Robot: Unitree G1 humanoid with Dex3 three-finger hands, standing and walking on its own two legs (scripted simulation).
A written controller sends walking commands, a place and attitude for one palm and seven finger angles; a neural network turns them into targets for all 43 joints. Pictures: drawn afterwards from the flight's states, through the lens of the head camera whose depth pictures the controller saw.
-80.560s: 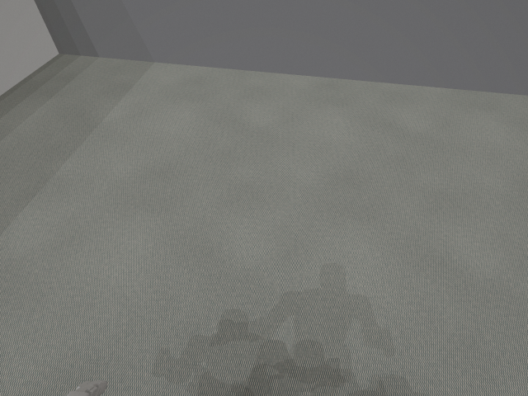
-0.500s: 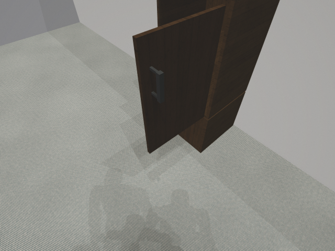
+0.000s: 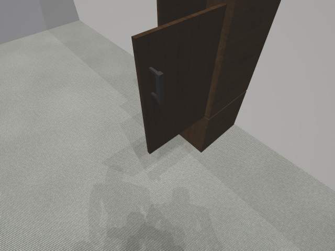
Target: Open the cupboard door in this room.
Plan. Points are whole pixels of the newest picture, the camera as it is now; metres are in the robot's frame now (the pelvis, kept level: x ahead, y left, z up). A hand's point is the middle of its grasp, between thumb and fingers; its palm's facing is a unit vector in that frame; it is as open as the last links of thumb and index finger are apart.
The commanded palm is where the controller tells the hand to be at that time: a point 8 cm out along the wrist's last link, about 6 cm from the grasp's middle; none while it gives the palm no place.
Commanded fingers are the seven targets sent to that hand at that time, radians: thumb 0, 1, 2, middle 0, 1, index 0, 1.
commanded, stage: stand and wait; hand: left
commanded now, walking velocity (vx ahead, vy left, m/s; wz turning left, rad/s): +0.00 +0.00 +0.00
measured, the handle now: (156, 85) +0.61 +0.07 +0.04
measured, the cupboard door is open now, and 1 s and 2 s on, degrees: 88 88 88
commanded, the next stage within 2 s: none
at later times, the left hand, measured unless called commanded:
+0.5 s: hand out of the picture +0.05 +0.20 -0.17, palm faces +0.00 -0.96 -0.27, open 7.4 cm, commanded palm none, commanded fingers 0.00 0.90 0.90 -0.20 -0.30 -0.20 -0.30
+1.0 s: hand out of the picture +0.07 +0.20 -0.16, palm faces +0.00 -0.96 -0.27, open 7.4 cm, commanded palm none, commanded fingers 0.00 0.90 0.90 -0.20 -0.30 -0.20 -0.30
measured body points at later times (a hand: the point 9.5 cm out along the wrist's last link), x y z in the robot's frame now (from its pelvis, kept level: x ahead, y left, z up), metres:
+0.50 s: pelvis +0.01 -0.01 +0.00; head +0.03 -0.02 +0.45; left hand +0.05 +0.25 -0.14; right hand +0.06 -0.27 -0.15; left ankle +0.02 +0.11 -0.75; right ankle +0.00 -0.11 -0.75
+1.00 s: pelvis +0.02 -0.02 +0.00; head +0.04 -0.02 +0.45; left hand +0.07 +0.25 -0.14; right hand +0.07 -0.27 -0.15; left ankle +0.02 +0.11 -0.75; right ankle +0.00 -0.11 -0.75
